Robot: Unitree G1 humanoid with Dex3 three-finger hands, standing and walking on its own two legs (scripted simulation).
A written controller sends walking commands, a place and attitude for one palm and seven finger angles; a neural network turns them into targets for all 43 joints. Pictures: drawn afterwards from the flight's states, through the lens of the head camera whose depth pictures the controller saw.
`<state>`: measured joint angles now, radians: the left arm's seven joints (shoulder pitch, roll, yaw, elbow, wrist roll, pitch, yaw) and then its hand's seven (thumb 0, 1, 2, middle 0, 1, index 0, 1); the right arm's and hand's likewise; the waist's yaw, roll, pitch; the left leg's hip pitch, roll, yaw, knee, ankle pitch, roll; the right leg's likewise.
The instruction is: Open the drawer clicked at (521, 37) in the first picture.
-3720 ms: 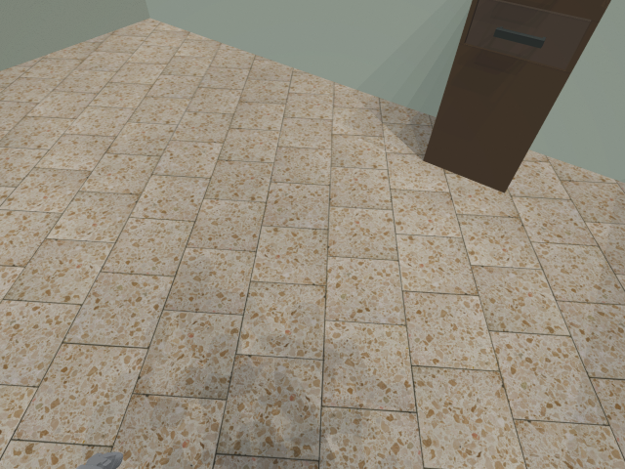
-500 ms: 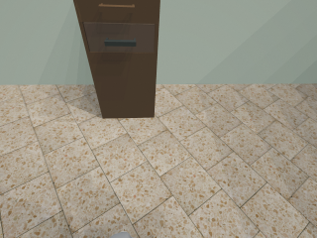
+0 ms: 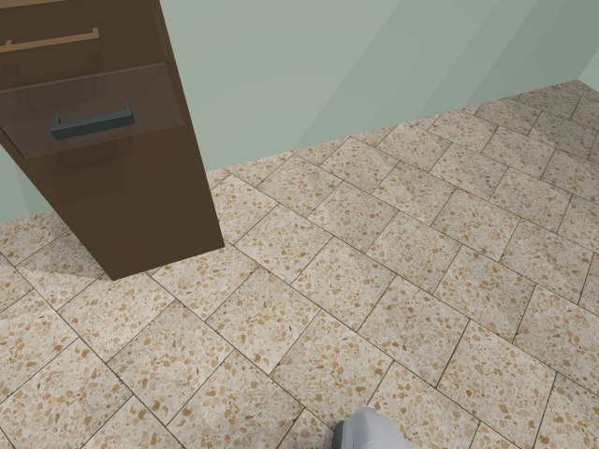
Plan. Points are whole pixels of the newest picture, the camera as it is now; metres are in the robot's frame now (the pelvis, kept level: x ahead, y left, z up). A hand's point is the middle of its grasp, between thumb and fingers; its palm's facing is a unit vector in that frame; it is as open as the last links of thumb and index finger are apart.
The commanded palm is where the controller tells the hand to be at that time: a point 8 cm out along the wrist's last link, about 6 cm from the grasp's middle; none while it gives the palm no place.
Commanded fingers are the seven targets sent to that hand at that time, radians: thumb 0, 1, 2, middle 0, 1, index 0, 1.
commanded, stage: turn to face it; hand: left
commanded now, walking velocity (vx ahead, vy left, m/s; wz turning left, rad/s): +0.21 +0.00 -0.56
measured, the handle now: (93, 119) +0.80 +0.50 -0.06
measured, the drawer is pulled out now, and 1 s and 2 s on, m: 0.00 0.00 0.00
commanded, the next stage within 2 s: take the last steps up to it in 0.94 s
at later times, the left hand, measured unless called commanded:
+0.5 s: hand (203, 390) +0.23 +0.16 -0.17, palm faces +0.15 -0.97 -0.17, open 7.3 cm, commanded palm none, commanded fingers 0.00 0.90 0.90 -0.20 -0.30 -0.20 -0.30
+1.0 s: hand (193, 440) +0.16 +0.16 -0.16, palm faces +0.29 -0.91 -0.29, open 7.4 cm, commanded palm none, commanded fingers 0.00 0.90 0.90 -0.20 -0.30 -0.20 -0.30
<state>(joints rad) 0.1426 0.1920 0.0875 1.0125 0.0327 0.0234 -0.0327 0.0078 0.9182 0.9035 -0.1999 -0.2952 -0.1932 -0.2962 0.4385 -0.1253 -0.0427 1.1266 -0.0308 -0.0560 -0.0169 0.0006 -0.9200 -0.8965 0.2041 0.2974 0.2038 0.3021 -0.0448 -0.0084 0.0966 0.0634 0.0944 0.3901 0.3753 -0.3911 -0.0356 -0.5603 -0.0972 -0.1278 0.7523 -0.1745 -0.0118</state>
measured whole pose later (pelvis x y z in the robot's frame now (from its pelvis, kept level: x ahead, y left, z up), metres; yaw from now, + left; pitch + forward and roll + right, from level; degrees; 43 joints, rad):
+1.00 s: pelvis +0.16 -0.05 +0.00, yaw +15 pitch -1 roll +0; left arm 0.22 0.19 0.04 0.98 0.02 0.01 0.03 0.00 0.90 0.90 -0.20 -0.30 -0.20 -0.30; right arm 0.19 -0.21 -0.06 0.99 -0.01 0.05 0.01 0.00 -0.91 -0.90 0.21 0.30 0.21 0.30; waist -0.01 0.05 0.06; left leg -0.35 0.02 0.03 0.61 -0.28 0.00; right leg -0.25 -0.05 -0.09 0.57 -0.27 0.01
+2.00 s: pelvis +0.32 +0.02 +0.00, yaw +20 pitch -2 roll +0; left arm 0.17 0.15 0.05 1.03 0.01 -0.06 0.03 -0.01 0.93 0.90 -0.21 -0.30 -0.20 -0.30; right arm 0.31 -0.15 -0.05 1.12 -0.02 0.00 0.00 0.00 -0.91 -0.90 0.20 0.30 0.20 0.30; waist -0.03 0.03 0.07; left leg -0.42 0.10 0.06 1.13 -0.36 0.00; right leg -0.27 -0.02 -0.17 0.50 -0.21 -0.05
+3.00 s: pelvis +0.39 +0.00 +0.01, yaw +18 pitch +0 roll +0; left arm 0.18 0.14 0.02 1.03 0.02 0.00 0.03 0.00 0.92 0.90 -0.21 -0.30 -0.20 -0.30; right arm 0.25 -0.17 -0.04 1.09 -0.01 0.05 -0.02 0.00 -0.91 -0.90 0.20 0.30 0.20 0.30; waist -0.02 0.05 0.03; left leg -0.25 0.05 0.03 0.66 -0.39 -0.02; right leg -0.23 0.01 -0.09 0.48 -0.25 -0.06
